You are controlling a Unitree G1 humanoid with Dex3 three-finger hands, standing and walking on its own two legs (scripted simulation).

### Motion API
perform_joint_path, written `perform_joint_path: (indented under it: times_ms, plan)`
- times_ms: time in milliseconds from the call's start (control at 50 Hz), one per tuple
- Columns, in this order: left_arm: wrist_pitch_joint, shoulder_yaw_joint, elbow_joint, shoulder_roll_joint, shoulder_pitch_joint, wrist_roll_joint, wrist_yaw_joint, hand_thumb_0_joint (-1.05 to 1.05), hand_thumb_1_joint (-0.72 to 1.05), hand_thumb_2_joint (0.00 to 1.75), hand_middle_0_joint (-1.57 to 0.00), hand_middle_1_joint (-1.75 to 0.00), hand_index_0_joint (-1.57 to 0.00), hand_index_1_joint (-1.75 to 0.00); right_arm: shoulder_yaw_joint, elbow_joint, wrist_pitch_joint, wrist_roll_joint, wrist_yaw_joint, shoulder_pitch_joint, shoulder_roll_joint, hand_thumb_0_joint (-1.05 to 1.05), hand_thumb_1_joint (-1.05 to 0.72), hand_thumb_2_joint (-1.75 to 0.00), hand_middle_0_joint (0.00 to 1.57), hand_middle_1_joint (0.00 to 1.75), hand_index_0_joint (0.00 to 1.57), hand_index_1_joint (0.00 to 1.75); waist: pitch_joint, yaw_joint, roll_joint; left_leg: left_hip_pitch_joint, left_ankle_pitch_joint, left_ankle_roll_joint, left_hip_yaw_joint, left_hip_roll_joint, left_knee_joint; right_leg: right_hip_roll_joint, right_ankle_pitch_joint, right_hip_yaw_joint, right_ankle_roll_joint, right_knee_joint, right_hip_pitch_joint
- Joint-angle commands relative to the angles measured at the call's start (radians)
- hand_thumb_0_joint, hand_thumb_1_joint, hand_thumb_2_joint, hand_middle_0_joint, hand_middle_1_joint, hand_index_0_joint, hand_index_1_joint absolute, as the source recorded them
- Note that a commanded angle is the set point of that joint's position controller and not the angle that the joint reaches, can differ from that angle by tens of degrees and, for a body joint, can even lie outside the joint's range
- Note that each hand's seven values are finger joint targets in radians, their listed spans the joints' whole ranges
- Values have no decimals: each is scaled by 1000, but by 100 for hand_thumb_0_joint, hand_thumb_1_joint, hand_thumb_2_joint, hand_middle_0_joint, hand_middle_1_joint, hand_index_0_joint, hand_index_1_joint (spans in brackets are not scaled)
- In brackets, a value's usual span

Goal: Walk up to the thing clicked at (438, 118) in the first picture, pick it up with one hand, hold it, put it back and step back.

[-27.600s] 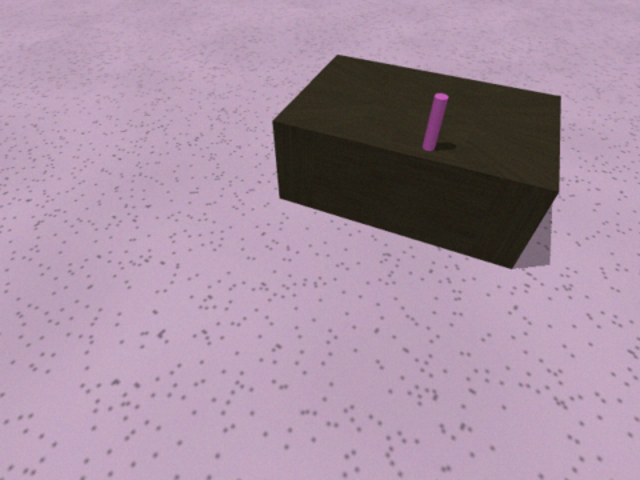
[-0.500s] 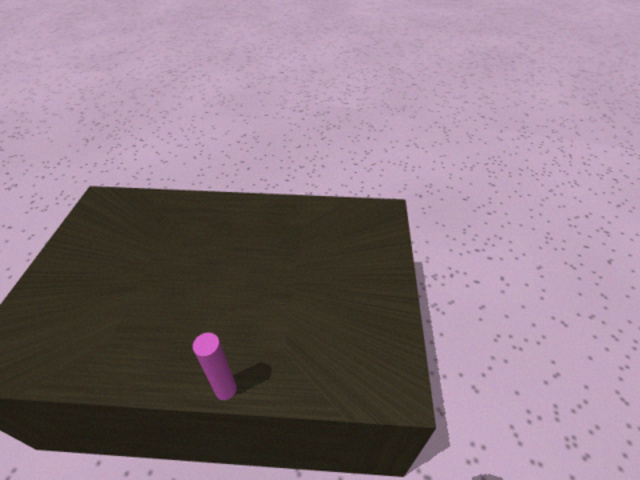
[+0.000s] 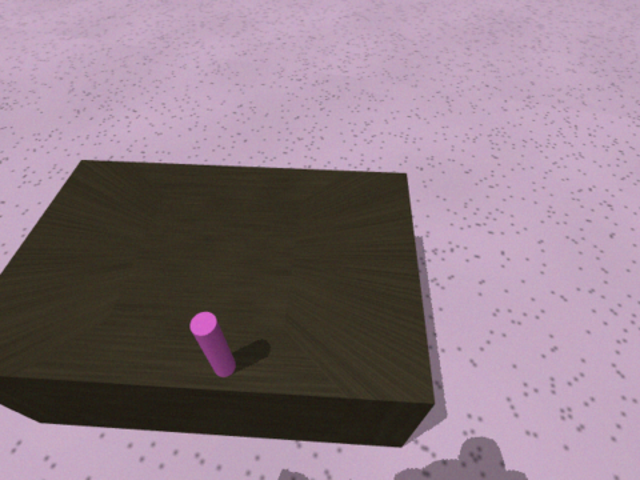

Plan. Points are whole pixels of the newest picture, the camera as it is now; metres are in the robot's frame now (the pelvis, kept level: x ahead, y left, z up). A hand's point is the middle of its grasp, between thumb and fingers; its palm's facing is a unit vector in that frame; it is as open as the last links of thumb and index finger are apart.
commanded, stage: step back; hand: left
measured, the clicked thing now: (215, 347) +0.40 +0.22 -0.26
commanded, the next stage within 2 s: none
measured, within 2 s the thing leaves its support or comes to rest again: neither
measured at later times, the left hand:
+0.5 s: hand out of the picture +0.04 +0.32 -0.18, palm faces -0.10 -0.93 -0.36, open 7.4 cm
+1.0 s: hand out of the picture -0.06 +0.31 -0.16, palm faces -0.03 -0.92 -0.39, open 7.4 cm
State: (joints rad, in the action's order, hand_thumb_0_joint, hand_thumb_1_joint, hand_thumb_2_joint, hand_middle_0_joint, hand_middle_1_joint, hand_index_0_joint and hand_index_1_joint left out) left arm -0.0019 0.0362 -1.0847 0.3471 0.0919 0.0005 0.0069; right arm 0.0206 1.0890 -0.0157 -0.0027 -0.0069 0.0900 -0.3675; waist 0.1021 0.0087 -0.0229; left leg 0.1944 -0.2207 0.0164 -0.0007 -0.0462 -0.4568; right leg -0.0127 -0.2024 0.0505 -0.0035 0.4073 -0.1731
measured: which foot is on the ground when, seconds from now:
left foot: down 0.00-0.70, up 0.72-0.98, down 1.00-1.00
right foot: down 0.00-0.20, up 0.22-0.64, down 0.66-1.00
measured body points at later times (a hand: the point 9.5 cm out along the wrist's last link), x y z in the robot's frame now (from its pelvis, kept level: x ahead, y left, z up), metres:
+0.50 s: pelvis -0.08 +0.06 -0.01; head +0.01 +0.08 +0.43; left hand +0.05 +0.37 -0.15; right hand +0.00 -0.25 -0.12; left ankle -0.04 +0.14 -0.74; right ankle -0.13 -0.08 -0.68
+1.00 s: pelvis -0.20 +0.05 -0.02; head -0.14 +0.05 +0.42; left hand -0.06 +0.36 -0.13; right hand -0.12 -0.28 -0.14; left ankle -0.21 +0.17 -0.75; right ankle -0.16 -0.08 -0.74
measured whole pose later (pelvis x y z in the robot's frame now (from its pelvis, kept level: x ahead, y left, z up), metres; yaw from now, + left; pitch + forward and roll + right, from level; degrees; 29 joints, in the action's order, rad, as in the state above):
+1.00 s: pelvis -0.20 +0.05 -0.02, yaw +0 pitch -2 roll +0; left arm 0.04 0.06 -0.76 0.37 0.11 -0.03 0.00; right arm 0.05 0.89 -0.02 0.02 0.02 0.18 -0.41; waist 0.17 0.00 0.01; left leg 0.25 -0.36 0.00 -0.04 0.03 -0.65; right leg -0.05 -0.30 0.03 0.00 0.70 -0.37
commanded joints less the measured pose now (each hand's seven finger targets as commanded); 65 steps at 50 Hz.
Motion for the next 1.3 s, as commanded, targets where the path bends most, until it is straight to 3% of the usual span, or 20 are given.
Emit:
perform_joint_path:
  times_ms: [0, 60, 140, 180, 200, 280, 420, 560, 640, 680, 700, 760, 900, 960, 980, 1000, 1020, 1080, 1200, 1280]
  plan:
    - [3, 83, 144, 299, -70, -11, -28, 0, 90, 90, -20, -30, -20, -30, 62, -97, -14, -4, 8, 33, -195, 0, -90, -90, 20, 30, 20, 30, -166, 9, 184, 42, -154, -50, -5, 71, -324, -301, 434, -265, -216, -49, -5]
    - [10, 83, 197, 288, -114, -29, -31, 0, 90, 90, -20, -30, -20, -30, 74, -131, -27, -4, 3, 81, -199, 0, -90, -90, 20, 30, 20, 30, -150, 18, 206, 102, -317, -70, -83, 51, -442, -323, 446, -244, -249, 22, -53]
    - [34, 70, 238, 274, -126, -17, -29, 0, 90, 90, -20, -30, -20, -30, 83, -132, -8, 15, 7, 150, -197, 0, -90, -90, 20, 30, 20, 30, -150, 39, 153, 44, 26, -49, 0, 54, -53, -214, 340, -161, -141, 204, -42]
    - [52, 54, 263, 178, -71, 4, -32, 0, 90, 90, -20, -30, -20, -30, 114, -171, 8, 52, 11, 105, -326, 0, -90, -90, 20, 30, 20, 30, -130, 3, -196, -51, 518, -127, -407, -231, 103, 66, -221, -91, -37, 480, -270]
    - [59, 63, 257, 205, -78, -6, -45, 0, 90, 90, -20, -30, -20, -30, 124, -187, 13, 36, 11, 90, -387, 0, -90, -90, 20, 30, 20, 30, -153, 29, -180, -2, 606, -222, -472, -299, 92, 121, -463, -218, -26, 621, -258]
    - [58, 65, 220, 230, -2, 5, -53, 0, 90, 90, -20, -30, -20, -30, 99, -231, 16, 38, 37, -7, -272, 0, -90, -90, 20, 30, 20, 30, -160, -31, -129, -114, 590, -180, -249, -181, -7, 109, -314, -272, -18, 803, -359]
    - [46, 78, 276, 220, -7, -12, -40, 0, 90, 90, -20, -30, -20, -30, 99, -251, 15, 25, 50, 94, -245, 0, -90, -90, 20, 30, 20, 30, -160, 33, -88, -235, 617, -264, -247, -223, -34, 85, -324, -213, 34, 656, -344]
    - [38, 87, 263, 210, 90, -17, -21, 0, 90, 90, -20, -30, -20, -30, 102, -292, 5, 26, 41, 39, -279, 0, -90, -90, 20, 30, 20, 30, -198, 11, -115, -85, 332, -238, -237, -228, -18, 32, -265, -107, 2, 351, -138]
    - [25, 100, 229, 235, 219, -36, -15, 0, 90, 90, -20, -30, -20, -30, 90, -298, -4, 9, 29, -13, -250, 0, -90, -90, 20, 30, 20, 30, -196, -49, -27, 129, 120, -113, -164, -140, -119, -55, -41, -185, -66, 31, 49]
    - [22, 133, 293, 376, 92, -32, -12, 0, 90, 90, -20, -30, -20, -30, 82, -301, -7, 1, 38, -40, -202, 0, -90, -90, 20, 30, 20, 30, -79, -63, 315, 262, -373, -12, -37, 142, -501, -374, 87, -582, -307, -105, -131]
    - [15, 126, 330, 348, 48, -39, -15, 0, 90, 90, -20, -30, -20, -30, 86, -286, -11, 5, 38, -14, -224, 0, -90, -90, 20, 30, 20, 30, -46, -40, 259, 238, -396, -6, -126, 132, -660, -395, 160, -593, -326, -104, -198]
    - [13, 105, 354, 263, -45, -29, -30, 0, 90, 90, -20, -30, -20, -30, 74, -256, -3, -8, 39, 77, -208, 0, -90, -90, 20, 30, 20, 30, -58, 19, 155, 274, -268, -10, -149, 178, -724, -211, 376, -273, -207, 11, -98]
    - [30, 98, 377, 255, 63, -34, -37, 0, 90, 90, -20, -30, -20, -30, 69, -288, 12, 13, 38, 88, -189, 0, -90, -90, 20, 30, 20, 30, -147, -51, 203, 225, -259, -11, -35, 81, -236, -213, 474, -243, -191, 159, 154]
    - [47, 88, 398, 253, 37, -17, -24, 0, 90, 90, -20, -30, -20, -30, 87, -255, 26, 26, 36, 168, -206, 0, -90, -90, 20, 30, 20, 30, -169, -2, 141, 23, 86, -28, -20, 58, 57, -167, 322, -213, -120, 258, 14]
    - [50, 80, 405, 221, 67, -14, -20, 0, 90, 90, -20, -30, -20, -30, 104, -265, 29, 39, 36, 148, -270, 0, -90, -90, 20, 30, 20, 30, -177, -22, 4, -61, 201, -81, -234, -99, 69, -84, 100, -180, -71, 330, -143]
    - [47, 83, 423, 213, 12, -6, -27, 0, 90, 90, -20, -30, -20, -30, 122, -288, 25, 30, 24, 92, -389, 0, -90, -90, 20, 30, 20, 30, -152, 3, -224, 16, 357, -234, -469, -300, 105, 95, -301, -61, -19, 491, -235]
    - [49, 102, 412, 244, -52, -23, -38, 0, 90, 90, -20, -30, -20, -30, 128, -292, 28, 38, 25, 105, -400, 0, -90, -90, 20, 30, 20, 30, -132, 57, -203, 93, 383, -332, -591, -367, 123, 97, -463, -194, -9, 706, -232]
    - [53, 101, 360, 229, 52, -1, -37, 0, 90, 90, -20, -30, -20, -30, 94, -301, 29, 36, 42, 19, -287, 0, -90, -90, 20, 30, 20, 30, -124, -30, -75, 12, 483, -252, -288, -234, 18, 108, -349, -257, -20, 883, -323]
    - [40, 98, 364, 211, 61, -16, -22, 0, 90, 90, -20, -30, -20, -30, 99, -319, 19, 37, 47, 81, -275, 0, -90, -90, 20, 30, 20, 30, -149, 20, -135, -113, 456, -272, -243, -219, -43, 55, -338, -168, 35, 562, -284]
    - [21, 97, 300, 194, 155, -21, -18, 0, 90, 90, -20, -30, -20, -30, 101, -330, -4, 29, 37, 47, -298, 0, -90, -90, 20, 30, 20, 30, -207, -12, -171, -32, 325, -207, -189, -157, -117, 46, -113, -48, 3, 88, -55]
